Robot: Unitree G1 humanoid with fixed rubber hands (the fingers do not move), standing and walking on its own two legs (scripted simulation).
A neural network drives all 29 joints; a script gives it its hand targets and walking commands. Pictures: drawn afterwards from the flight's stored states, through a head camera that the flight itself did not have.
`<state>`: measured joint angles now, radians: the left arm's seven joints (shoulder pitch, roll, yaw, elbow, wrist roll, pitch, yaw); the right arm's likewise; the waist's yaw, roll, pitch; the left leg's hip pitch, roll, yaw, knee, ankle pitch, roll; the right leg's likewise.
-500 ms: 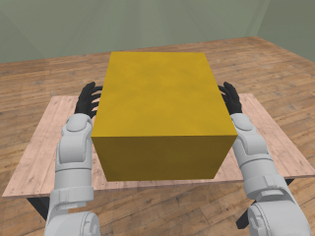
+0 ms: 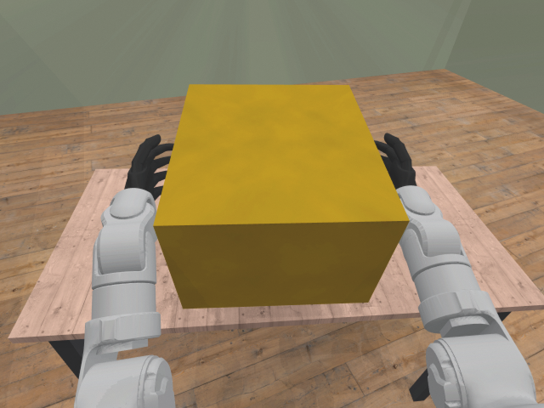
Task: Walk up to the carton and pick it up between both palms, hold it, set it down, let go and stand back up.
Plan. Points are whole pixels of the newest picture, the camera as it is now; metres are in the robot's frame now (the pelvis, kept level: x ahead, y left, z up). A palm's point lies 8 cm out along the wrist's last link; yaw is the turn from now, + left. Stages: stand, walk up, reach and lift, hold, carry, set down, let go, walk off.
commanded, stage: hold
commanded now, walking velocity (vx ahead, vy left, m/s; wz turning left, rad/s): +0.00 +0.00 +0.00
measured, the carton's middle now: (273, 186) +0.40 +0.00 +0.16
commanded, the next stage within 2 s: none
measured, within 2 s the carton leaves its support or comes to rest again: neither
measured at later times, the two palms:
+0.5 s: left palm (144, 190) +0.36 +0.19 +0.18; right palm (398, 186) +0.37 -0.18 +0.19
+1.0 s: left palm (143, 190) +0.35 +0.19 +0.18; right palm (398, 185) +0.36 -0.18 +0.19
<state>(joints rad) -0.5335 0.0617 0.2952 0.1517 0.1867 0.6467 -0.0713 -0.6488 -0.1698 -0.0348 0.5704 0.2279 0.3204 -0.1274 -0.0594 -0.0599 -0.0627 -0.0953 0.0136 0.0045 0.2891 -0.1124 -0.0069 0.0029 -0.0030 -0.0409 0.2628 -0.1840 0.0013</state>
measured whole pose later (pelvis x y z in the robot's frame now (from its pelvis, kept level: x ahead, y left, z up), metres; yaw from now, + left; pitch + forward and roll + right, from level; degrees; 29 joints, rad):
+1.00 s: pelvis +0.00 +0.00 +0.00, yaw +0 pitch -4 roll +0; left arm -0.53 0.06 0.30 0.13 0.19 0.66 -0.07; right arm -0.65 -0.17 -0.03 0.55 0.24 0.33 -0.13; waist -0.06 -0.06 -0.07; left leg -0.10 0.02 0.01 0.29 -0.12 -0.01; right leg 0.00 0.00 -0.04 0.26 -0.19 0.00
